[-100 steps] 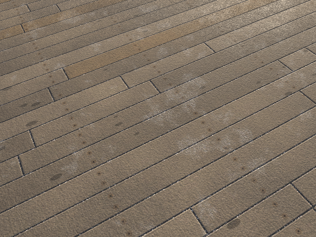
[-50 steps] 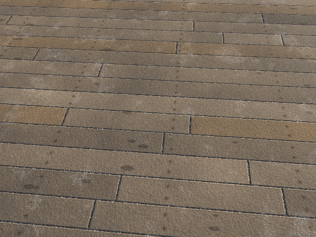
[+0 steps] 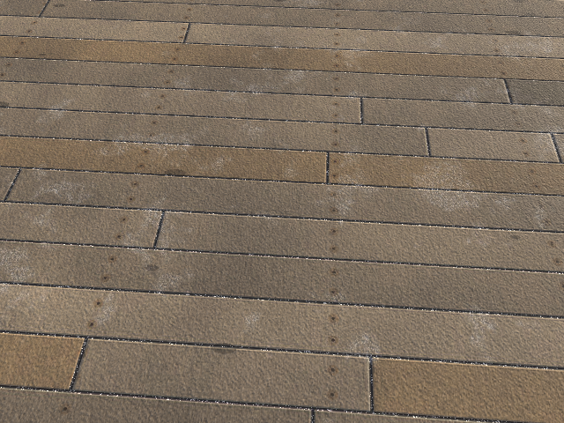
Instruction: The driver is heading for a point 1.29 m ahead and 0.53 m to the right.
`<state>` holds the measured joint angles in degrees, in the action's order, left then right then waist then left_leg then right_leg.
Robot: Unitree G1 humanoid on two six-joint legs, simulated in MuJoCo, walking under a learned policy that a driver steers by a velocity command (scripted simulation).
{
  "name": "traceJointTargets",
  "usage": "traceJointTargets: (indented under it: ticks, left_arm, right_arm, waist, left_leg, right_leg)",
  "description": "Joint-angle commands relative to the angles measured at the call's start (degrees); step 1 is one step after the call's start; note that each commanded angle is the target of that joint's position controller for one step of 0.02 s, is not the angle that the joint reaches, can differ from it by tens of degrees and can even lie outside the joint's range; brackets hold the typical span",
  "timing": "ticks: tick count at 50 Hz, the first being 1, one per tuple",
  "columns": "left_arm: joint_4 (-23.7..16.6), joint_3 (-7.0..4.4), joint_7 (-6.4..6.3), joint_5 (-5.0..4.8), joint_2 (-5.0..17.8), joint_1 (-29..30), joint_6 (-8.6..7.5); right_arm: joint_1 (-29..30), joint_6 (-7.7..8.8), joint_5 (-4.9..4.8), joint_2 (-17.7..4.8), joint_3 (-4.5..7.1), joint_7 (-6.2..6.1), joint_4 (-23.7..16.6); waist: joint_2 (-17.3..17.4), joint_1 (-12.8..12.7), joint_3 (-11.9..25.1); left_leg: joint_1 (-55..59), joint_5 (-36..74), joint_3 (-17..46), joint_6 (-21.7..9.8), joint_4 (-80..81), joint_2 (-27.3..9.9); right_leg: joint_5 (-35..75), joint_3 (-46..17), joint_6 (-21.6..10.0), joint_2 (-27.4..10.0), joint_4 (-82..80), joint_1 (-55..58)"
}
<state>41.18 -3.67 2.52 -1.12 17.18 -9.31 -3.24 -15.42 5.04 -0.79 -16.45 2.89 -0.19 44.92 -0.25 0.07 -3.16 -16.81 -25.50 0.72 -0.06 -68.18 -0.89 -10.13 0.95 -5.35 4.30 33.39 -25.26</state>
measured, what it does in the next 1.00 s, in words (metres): walks ahead, turning right: left foot, then right foot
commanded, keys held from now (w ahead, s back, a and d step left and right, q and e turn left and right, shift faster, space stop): w+e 1.00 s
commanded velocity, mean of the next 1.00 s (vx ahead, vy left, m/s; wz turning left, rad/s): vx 0.50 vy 0.00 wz -0.58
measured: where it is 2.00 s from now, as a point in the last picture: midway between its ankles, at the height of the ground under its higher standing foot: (456, 243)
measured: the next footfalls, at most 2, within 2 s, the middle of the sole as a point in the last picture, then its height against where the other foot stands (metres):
left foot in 0.36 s outside the picture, level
right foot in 0.88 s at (392, 367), level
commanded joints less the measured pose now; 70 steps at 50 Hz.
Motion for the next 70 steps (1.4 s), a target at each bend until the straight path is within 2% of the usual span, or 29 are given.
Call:
traceJointTargets:
  ticks: [1,5,9,13,17,18,19,20,21,23,26,30,39,41,43,44,45,46,47,48,49,50,54,59,64,67,68,69,70]
  left_arm:
    - [-2.92,-1.8,-0.91,0.41,6.57,-5.39,-0.55]
    - [-4.13,-2.11,-2.01,0.62,7.73,-3.75,-0.62]
    - [-3.19,-2.65,-3.16,-0.12,9.14,-6.61,0.07]
    - [-1.99,-2.74,-3.47,-0.57,8.99,-10.25,0.9]
    - [-2.64,-2.44,-3.56,-0.05,7.23,-8.8,1.3]
    - [-3.27,-1.32,-3.3,0.37,4.19,-8.89,1.1]
    - [-4.57,-0.07,-3.28,0.19,0.01,-14.8,0.7]
    - [-5.6,0.05,-3.24,-1.0,2.4,-17.21,0.29]
    - [-4.57,-1.28,-3.31,-1.27,7.67,-13.75,0.49]
    - [-5.86,-1.77,-3.22,-0.08,8.04,-6.75,1.01]
    - [-6.39,-1.73,-2.49,-0.56,5.02,-6.76,1.8]
    - [-8.23,-1.13,-2.27,-0.13,2.93,-3.26,2.31]
    - [-12.1,-0.3,0.73,-0.37,1.58,8.91,1.41]
    - [-12.54,-1.16,0.98,-0.05,3.28,7.49,1.64]
    - [-10.28,-3.3,0.61,0.08,6.89,-3.09,2.13]
    - [-7.56,-5.2,-0.33,-0.11,10.26,-13.2,2.59]
    - [-6.91,-6.33,-1.44,-0.67,16.91,-15.48,2.71]
    - [-9.11,-5.46,-1.02,-0.53,16.04,-16.01,1.58]
    - [-8.37,-4.15,-0.63,0.0,11.7,-14.95,0.74]
    - [-7.96,-3.63,-0.67,0.06,10.32,-12.29,0.2]
    - [-8.37,-3.04,-0.8,0.07,8.75,-8.21,0.05]
    - [-9.09,-2.51,-0.99,0.56,7.35,-5.29,-0.01]
    - [-8.51,-2.47,-2.19,0.68,7.79,-4.45,-0.36]
    - [-6.07,-2.97,-3.44,0.03,9.34,-8.52,0.34]
    - [-3.38,-2.69,-3.63,-0.27,8.05,-11.94,0.63]
    - [-2.74,-2.23,-3.43,0.26,6.57,-11.6,1.09]
    - [-3.17,-1.16,-3.21,0.72,3.91,-11.91,1.03]
    - [-3.51,-0.03,-3.22,-0.02,0.63,-19.52,0.54]
    - [-3.24,0.03,-3.36,-0.95,2.47,-20.98,0.04]
  right_arm:
    - [4.61,2.96,0.96,-7.83,1.77,-0.02,-7.21]
    - [3.04,0.62,1.74,-5.48,1.38,-0.28,-7.33]
    - [11.97,0.77,1.54,-2.97,0.16,-0.02,-9.33]
    - [16.2,1.61,0.27,-5.08,0.78,0.9,-10.52]
    - [8.27,2.64,0.29,-8.09,2.59,1.0,-8.57]
    - [1.79,2.96,1.26,-10.21,3.41,0.6,-7.79]
    - [-4.74,2.67,2.44,-14.99,4.49,0.23,-7.1]
    - [-7.65,1.91,1.34,-14.75,4.72,0.86,-5.25]
    - [-4.41,1.73,0.76,-9.62,3.4,0.8,-6.44]
    - [0.55,1.0,1.26,-6.32,2.19,0.5,-6.55]
    - [2.47,1.31,1.38,-4.49,1.66,0.22,-5.3]
    - [1.48,1.65,1.3,-7.06,2.6,0.1,-3.2]
    - [-2.06,-0.52,-0.21,-11.01,3.51,-0.27,0.64]
    - [-1.69,-1.2,-0.8,-12.66,4.03,-0.49,0.79]
    - [-0.77,-1.99,-1.33,-13.85,4.4,-0.94,0.56]
    - [-0.96,-1.9,-0.92,-12.31,3.74,-1.18,0.19]
    - [-5.66,-1.1,2.23,-4.63,1.22,-0.54,-2.55]
    - [-3.98,1.08,1.42,-5.05,0.35,0.26,-4.26]
    - [3.49,2.35,-1.13,-9.78,1.7,0.88,-5.71]
    - [5.69,3.08,-1.47,-9.22,1.34,0.92,-6.74]
    - [5.39,3.2,-0.12,-8.71,1.32,0.45,-5.87]
    - [4.34,2.76,0.89,-9.22,1.71,0.25,-5.42]
    - [4.09,0.62,1.85,-6.78,1.32,0.24,-5.32]
    - [15.41,0.79,1.34,-3.84,-0.07,0.87,-8.01]
    - [16.98,1.76,0.45,-6.66,0.88,2.0,-8.74]
    - [9.45,2.27,0.96,-8.18,2.13,1.76,-6.87]
    - [2.8,2.6,1.78,-10.27,2.84,1.49,-6.07]
    - [-4.48,2.33,2.57,-15.64,4.27,1.31,-4.71]
    - [-8.69,1.71,0.74,-14.09,4.36,2.14,-2.12]
  waist:
    - [-0.28,-1.63,6.88]
    - [-2.23,1.04,4.81]
    - [-4.03,-2.49,3.57]
    - [-5.2,-4.12,3.92]
    - [-6.99,1.1,5.74]
    - [-4.18,4.22,11.33]
    - [8.79,3.46,19.68]
    - [20.58,2.84,21.11]
    - [11.95,4.19,13.43]
    - [5.53,3.48,4.9]
    - [7.93,1.33,2.61]
    - [4.98,1.46,1.78]
    - [3.71,4.82,-1.71]
    - [5.16,2.69,0.16]
    - [5.61,-4.03,6.51]
    - [3.23,-8.99,11.49]
    - [-12.55,-4.78,16.3]
    - [-12.4,-5.34,26.89]
    - [-6.22,-7.77,20.26]
    - [-4.32,-5.89,13.12]
    - [-0.4,-2.99,9.14]
    - [-1.17,-0.74,7.19]
    - [-2.03,1.31,5.3]
    - [-3.71,-2.95,2.77]
    - [-5.57,-3.5,2.87]
    - [-6.93,0.48,4.64]
    - [-4.09,3.46,10.86]
    - [9.85,2.57,20.07]
    - [18.69,3.41,20.96]
  left_leg:
    - [-22.9,5.22,4.67,-0.33,0.74,-4.58]
    - [-17.29,9.95,2.55,3.33,10.52,-4.6]
    - [-12.72,25.98,1.56,4.88,29.22,-1.39]
    - [-9.6,28.8,3.5,4.25,37.9,0.65]
    - [0.92,22.53,3.28,0.02,42.44,0.41]
    - [12.3,20.21,7.64,-2.88,41.97,-4.98]
    - [31.84,12.28,27.02,-9.75,44.18,-17.9]
    - [35.79,-4.54,47.35,-14.64,50.36,-24.36]
    - [29.76,-11.1,41.7,-12.51,52.24,-21.99]
    - [17.2,2.74,25.02,-9.48,53.13,-16.86]
    - [10.14,14.37,13.09,-8.96,56.71,-13.12]
    - [11.52,23.98,5.61,-10.84,59.04,-14.35]
    - [19.17,34.62,-7.59,-7.65,57.13,-14.9]
    - [21.67,51.82,-9.85,-6.54,51.24,-15.18]
    - [20.23,66.31,-12.36,-4.87,35.47,-13.8]
    - [10.59,59.03,-13.12,-2.8,21.27,-11.73]
    - [-14.42,9.17,-12.2,0.58,-0.14,-4.05]
    - [-25.57,-10.1,1.54,1.21,-11.58,3.09]
    - [-31.13,-4.45,5.01,0.17,-12.39,-0.35]
    - [-31.08,0.94,4.2,-0.64,-7.94,-2.47]
    - [-27.56,4.43,4.16,-0.25,-3.0,-4.57]
    - [-23.28,6.69,4.37,0.32,0.81,-5.87]
    - [-18.04,11.59,2.6,3.65,9.55,-5.35]
    - [-13.35,28.98,2.06,4.75,31.14,-1.27]
    - [-10.23,28.47,4.13,2.41,38.44,-0.76]
    - [-0.37,22.36,1.3,-1.35,41.68,0.34]
    - [11.0,22.27,5.99,-4.49,40.6,-4.95]
    - [31.77,15.91,26.91,-13.49,41.95,-17.08]
    - [36.09,-2.56,46.27,-17.45,51.12,-22.23]
  right_leg:
    - [7.59,-25.16,-11.84,-15.77,-17.59,23.3]
    - [16.9,-18.26,-12.08,-12.36,-20.51,11.63]
    - [10.77,-13.95,-8.15,-8.18,-19.48,7.79]
    - [3.5,-19.71,-6.54,-10.29,-15.78,11.96]
    - [3.7,-24.06,-3.41,-10.21,-6.4,14.41]
    - [2.19,-20.88,-1.45,-7.07,4.58,10.91]
    - [-14.1,-12.97,2.46,0.67,23.74,-4.28]
    - [-25.0,-10.38,3.76,-0.31,36.24,-17.6]
    - [-19.78,-11.68,4.27,-3.6,41.19,-21.01]
    - [-11.62,-8.82,4.74,-7.08,39.45,-19.19]
    - [-7.19,-7.35,5.09,-9.92,34.67,-14.44]
    - [-1.18,-6.83,6.42,-10.8,27.2,-17.75]
    - [8.3,0.49,3.32,-8.62,4.41,-13.14]
    - [2.56,3.31,0.99,-5.69,2.91,-8.19]
    - [0.82,5.86,-2.31,-1.1,0.02,6.57]
    - [3.7,2.76,-4.71,-0.85,-2.4,23.1]
    - [3.27,-23.06,-12.65,-16.05,-2.52,44.52]
    - [-9.97,-49.66,-20.51,-24.07,-13.27,51.4]
    - [-10.17,-42.9,-16.4,-22.3,-16.31,47.16]
    - [-6.47,-35.51,-14.3,-20.11,-16.77,38.62]
    - [-0.3,-29.63,-12.47,-17.63,-16.96,30.07]
    - [5.69,-25.54,-11.74,-15.71,-17.88,23.64]
    - [15.27,-18.96,-12.04,-12.72,-20.4,12.86]
    - [7.24,-15.37,-7.99,-8.88,-19.47,8.89]
    - [2.17,-21.35,-6.29,-12.76,-14.05,15.62]
    - [10.38,-21.56,-3.99,-11.26,-6.22,17.45]
    - [9.7,-18.42,-2.03,-8.16,5.51,14.35]
    - [-4.88,-11.53,2.6,-0.61,25.73,-2.5]
    - [-23.24,-10.65,4.15,0.92,37.18,-15.2]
